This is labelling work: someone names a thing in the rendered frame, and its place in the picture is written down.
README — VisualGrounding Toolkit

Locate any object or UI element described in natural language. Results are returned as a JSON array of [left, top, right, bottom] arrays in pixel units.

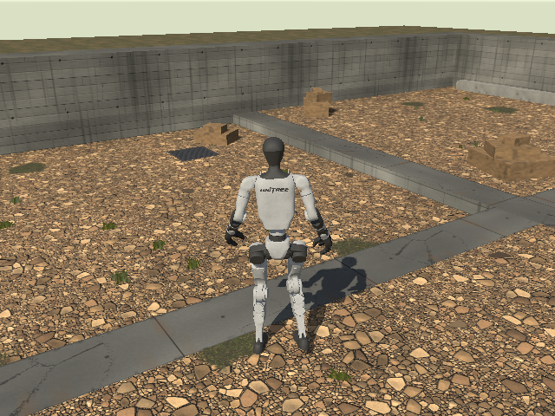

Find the left robot hand
[[225, 231, 245, 246]]

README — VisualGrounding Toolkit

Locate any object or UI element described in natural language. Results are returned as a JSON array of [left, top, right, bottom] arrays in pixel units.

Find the robot left upper arm
[[233, 175, 257, 223]]

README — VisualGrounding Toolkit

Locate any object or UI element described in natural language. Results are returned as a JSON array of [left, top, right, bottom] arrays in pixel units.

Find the robot left forearm
[[226, 209, 242, 235]]

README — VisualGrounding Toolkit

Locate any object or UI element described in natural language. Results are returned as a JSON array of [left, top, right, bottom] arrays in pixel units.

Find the robot right thigh
[[286, 240, 307, 294]]

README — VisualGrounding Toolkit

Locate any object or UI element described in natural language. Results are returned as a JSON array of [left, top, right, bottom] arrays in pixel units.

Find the robot head
[[259, 137, 290, 179]]

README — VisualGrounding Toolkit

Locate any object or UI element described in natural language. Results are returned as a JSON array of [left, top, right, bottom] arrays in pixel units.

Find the right robot hand
[[313, 235, 332, 255]]

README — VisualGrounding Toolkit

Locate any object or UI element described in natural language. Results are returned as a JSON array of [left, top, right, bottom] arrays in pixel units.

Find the robot right forearm
[[311, 208, 330, 240]]

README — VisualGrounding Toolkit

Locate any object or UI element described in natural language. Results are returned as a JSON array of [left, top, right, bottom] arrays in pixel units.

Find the robot right upper arm
[[292, 174, 318, 222]]

